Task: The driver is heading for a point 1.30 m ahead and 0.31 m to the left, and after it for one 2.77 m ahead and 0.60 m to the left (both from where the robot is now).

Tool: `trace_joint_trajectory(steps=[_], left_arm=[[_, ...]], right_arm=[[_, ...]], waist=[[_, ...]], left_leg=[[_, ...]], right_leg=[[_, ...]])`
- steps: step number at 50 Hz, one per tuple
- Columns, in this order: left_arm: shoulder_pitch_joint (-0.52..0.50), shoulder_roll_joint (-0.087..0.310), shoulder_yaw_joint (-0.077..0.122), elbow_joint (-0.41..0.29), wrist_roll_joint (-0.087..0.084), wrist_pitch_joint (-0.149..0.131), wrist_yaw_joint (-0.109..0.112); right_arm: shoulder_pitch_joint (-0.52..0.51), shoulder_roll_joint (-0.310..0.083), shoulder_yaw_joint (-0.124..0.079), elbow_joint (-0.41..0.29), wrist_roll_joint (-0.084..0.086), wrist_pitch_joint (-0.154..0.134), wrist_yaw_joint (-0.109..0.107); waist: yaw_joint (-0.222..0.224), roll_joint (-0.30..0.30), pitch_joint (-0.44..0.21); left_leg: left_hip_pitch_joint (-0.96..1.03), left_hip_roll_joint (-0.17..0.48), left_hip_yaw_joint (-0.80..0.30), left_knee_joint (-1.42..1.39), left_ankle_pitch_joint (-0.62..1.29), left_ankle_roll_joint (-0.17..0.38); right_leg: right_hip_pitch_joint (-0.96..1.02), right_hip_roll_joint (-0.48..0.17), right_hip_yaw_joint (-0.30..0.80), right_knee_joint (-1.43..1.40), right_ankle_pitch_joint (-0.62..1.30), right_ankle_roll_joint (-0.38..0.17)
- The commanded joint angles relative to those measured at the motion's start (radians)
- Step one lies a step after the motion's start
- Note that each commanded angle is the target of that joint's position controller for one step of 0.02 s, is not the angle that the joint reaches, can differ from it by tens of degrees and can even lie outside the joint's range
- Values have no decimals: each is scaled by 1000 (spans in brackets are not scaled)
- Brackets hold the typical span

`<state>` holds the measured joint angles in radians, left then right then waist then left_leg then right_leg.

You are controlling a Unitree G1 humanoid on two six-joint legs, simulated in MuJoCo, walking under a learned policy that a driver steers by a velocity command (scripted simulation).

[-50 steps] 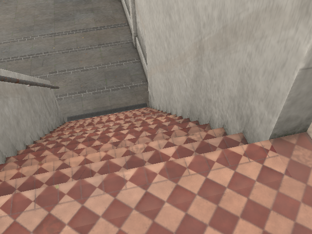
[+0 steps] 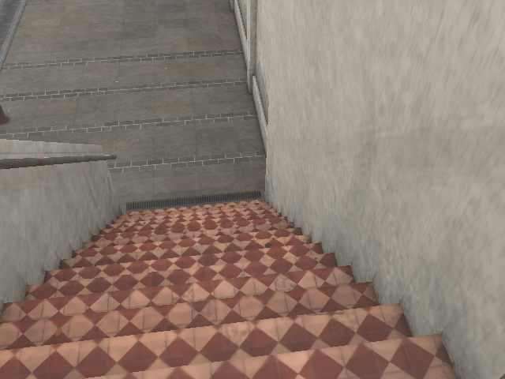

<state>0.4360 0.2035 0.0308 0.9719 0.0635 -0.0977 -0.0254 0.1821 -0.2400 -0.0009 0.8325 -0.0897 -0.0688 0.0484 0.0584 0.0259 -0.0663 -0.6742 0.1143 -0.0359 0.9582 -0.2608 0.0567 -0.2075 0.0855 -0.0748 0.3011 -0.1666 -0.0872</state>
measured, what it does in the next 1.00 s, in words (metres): walks ahead: left foot, then right foot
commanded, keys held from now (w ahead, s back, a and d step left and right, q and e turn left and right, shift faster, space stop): w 1.00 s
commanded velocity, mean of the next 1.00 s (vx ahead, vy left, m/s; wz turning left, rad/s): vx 0.50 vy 0.00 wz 0.00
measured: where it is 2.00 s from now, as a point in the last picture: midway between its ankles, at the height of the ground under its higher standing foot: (287, 333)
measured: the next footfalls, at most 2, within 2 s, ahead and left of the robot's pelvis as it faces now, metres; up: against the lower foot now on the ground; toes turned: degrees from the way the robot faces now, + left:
left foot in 0.24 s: +0.27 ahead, +0.14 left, +0.00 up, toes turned +3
right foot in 0.80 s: +0.40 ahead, -0.08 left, +0.00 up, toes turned -3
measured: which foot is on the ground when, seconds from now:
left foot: up 0.00-0.22, down 0.24-0.80, up 0.82-1.00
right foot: down 0.00-0.24, up 0.26-0.78, down 0.80-1.00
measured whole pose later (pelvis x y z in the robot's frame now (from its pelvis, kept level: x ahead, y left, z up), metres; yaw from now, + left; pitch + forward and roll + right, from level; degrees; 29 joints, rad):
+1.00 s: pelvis +0.41 +0.03 -0.10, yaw +0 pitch +4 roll -1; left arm 0.53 0.18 -0.01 0.98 0.06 -0.11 -0.01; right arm 0.20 -0.24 -0.03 0.80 -0.08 -0.04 0.01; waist 0.05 0.01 -0.08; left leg -0.78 -0.01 -0.08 1.19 0.08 0.02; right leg -0.52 0.00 -0.08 1.19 -0.73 -0.04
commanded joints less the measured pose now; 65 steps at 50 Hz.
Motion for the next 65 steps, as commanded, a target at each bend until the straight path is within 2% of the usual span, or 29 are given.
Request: trace_joint_trajectory(steps=[1, 9, 10, 11, 13, 14, 16, 18, 20, 23, 25, 27, 29, 30, 31, 33, 34, 38, 39, 41, 42, 46, 49, 51, 52, 54, 61, 62, 65], left_arm=[[-75, 102, 16, -81, 18, -31, -22], [43, 132, 22, -1, 21, 0, -48], [48, 157, 36, -7, -92, 19, 14], [30, 139, 19, 10, 31, 5, -25], [99, 111, 29, -26, -86, 31, 58], [222, -88, -42, -33, 41, -11, -28], [-2, 186, 60, -67, -95, 16, 25], [-75, 14, -22, -92, 27, 5, 9], [-26, 115, 42, -82, -73, 93, 52], [-92, 25, -13, -98, 31, 26, -21], [-135, 58, 19, -108, -36, 114, 34], [-145, 4, -18, -112, 49, 68, -38], [-103, 107, 39, -77, -54, 140, 34], [-131, 19, -19, -103, 57, 79, -29], [-158, 26, -8, -121, 60, 57, -38], [-221, 122, 45, -119, -42, 94, 23], [-228, 20, -24, -162, 40, 46, -22], [-169, 107, 26, -85, -56, 75, 35], [8, 30, 1, -90, 58, 15, -3], [633, 124, 64, 108, 66, -17, -13], [420, 215, 65, 66, -61, 14, 10], [-220, -74, -68, -170, 57, -25, -42], [39, 237, 31, -48, -79, -46, 47], [-111, 16, -73, -169, 43, -73, 67], [41, 168, 15, -52, -104, -27, 84], [72, 180, 28, -58, -69, 41, 111], [77, 91, 22, -85, -49, 104, 101], [223, -6, -42, -137, -15, 41, -13], [117, 28, -54, -122, -8, 21, -26]], right_arm=[[22, -1, 14, -25, 5, 15, 9], [-139, -53, -11, -32, 23, 22, 6], [-90, -40, -12, -43, 91, 29, -11], [-36, -81, -22, 9, 49, 4, -6], [350, -202, -69, 68, 58, 3, -46], [457, -263, -65, 88, 59, -37, -5], [243, -157, -78, 59, 98, -6, -25], [153, -3, -35, 54, 37, -46, -16], [154, -63, -47, 37, 84, -21, -24], [287, -1, -36, 96, -9, -67, -19], [286, -147, -69, 86, 123, -15, -45], [405, -19, -35, 155, -31, -58, 1], [336, -148, -67, 81, 107, -10, -33], [437, 1, -12, 165, -65, -55, -12], [467, 14, -11, 174, -68, -59, -17], [437, -150, -68, 112, 98, -16, -41], [493, -1, -3, 193, -53, -47, -28], [411, -191, -79, 108, 109, 15, -62], [276, -33, -9, 86, -41, -30, -19], [-112, -89, -41, -86, -23, -54, 20], [114, -58, -69, -34, 123, -36, -70], [282, 57, 15, -16, -61, 19, -41], [135, -85, -68, -27, 86, 82, -71], [122, 30, 10, -41, -63, 14, 8], [18, -8, -26, -86, 109, 54, -17], [23, -29, -26, -80, 132, 86, -34], [430, -159, -64, 73, 111, 42, -13], [382, -275, -81, 90, -93, -6, 83], [230, 23, -3, 140, -84, -53, 53]], waist=[[-55, -51, 29], [-33, -101, 36], [-49, -164, 48], [-80, -60, 34], [-178, 108, -113], [-164, 398, -396], [-96, 20, -15], [-77, -6, 30], [-9, 24, 68], [-83, -10, 50], [-23, 10, 46], [-84, 61, 77], [-33, 28, 12], [-67, 78, 108], [-88, 61, 95], [-84, -1, 43], [-103, 71, 98], [-89, 64, 47], [41, 65, 72], [358, -269, -38], [162, -246, 51], [-160, -13, 72], [-125, -10, 59], [-63, -123, 149], [-76, -25, 44], [-29, -40, 150], [-58, 83, -39], [-47, 152, 121], [25, -62, 198]], left_leg=[[105, 4, 40, -161, 211, -8], [128, -70, 59, -316, 206, 8], [246, -133, 162, -294, 82, -8], [395, -108, 82, -393, 247, 36], [789, 128, -214, -427, 320, 79], [1133, 287, -657, -585, 335, 367], [758, 232, -412, -628, 156, 219], [438, 172, -323, -697, 121, 255], [341, 116, -177, -728, 310, 158], [420, 112, -159, -726, 293, 224], [365, 79, -75, -689, 572, 150], [453, 94, -113, -680, 348, 215], [460, 86, -99, -613, 486, 170], [412, 86, -83, -563, 393, 200], [485, 97, -108, -520, 421, 214], [550, 115, -150, -482, 484, 199], [451, 117, -128, -426, 458, 215], [461, 81, -67, -303, 718, 152], [53, 51, -50, -129, 596, 144], [-304, -218, 54, 692, -41, 136], [-361, -302, -127, 739, -276, 57], [-170, -39, -142, 410, 64, -23], [109, -156, -11, 294, 424, -60], [308, -64, 58, -268, 761, -48], [516, -221, 177, -199, 768, -97], [410, -186, 140, -443, 591, -97], [890, 233, -187, -315, 778, 137], [657, 342, -420, -454, 427, 257], [295, 163, -289, -515, 41, 137]], right_leg=[[-151, -280, 165, -164, 363, -204], [61, -299, 129, -5, 458, -110], [94, -239, 66, 45, 453, -55], [-68, -277, 119, 115, 528, -63], [-183, -123, -24, 732, 103, 29], [-536, 54, 213, 983, -501, 53], [-598, -74, 180, 1084, -263, 19], [-566, -170, 237, 1048, -157, 34], [-363, -143, 176, 858, -139, 65], [-588, -168, 210, 759, 35, 64], [-368, -148, 83, 711, 89, 74], [-604, -195, 152, 681, 212, 83], [-429, -150, 77, 760, 203, 52], [-581, -193, 123, 845, 227, 73], [-655, -185, 122, 850, 175, 82], [-565, -145, 56, 780, 102, 59], [-647, -182, 91, 864, 83, 77], [-349, -95, -31, 689, -22, 35], [-61, -91, -23, 780, -54, 43], [318, -53, -19, 535, -35, -33], [297, -352, 442, 388, 729, -120], [-540, -389, 503, 420, -23, -270], [-570, -327, 412, 511, -327, -130], [-741, -115, 24, 669, -511, -37], [-664, -176, 151, 591, -515, -64], [-461, -185, 162, 776, -428, -80], [-1002, -12, 208, 1911, -483, -70], [-1184, -64, 355, 2006, -240, 7], [-1174, -224, 312, 1476, 240, 46]])
Keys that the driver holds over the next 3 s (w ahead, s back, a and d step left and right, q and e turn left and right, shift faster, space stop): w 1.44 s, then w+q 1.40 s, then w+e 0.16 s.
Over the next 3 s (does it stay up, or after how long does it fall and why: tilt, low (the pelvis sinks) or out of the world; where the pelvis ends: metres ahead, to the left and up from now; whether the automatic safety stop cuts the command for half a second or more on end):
stays up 1.25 0.10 -0.90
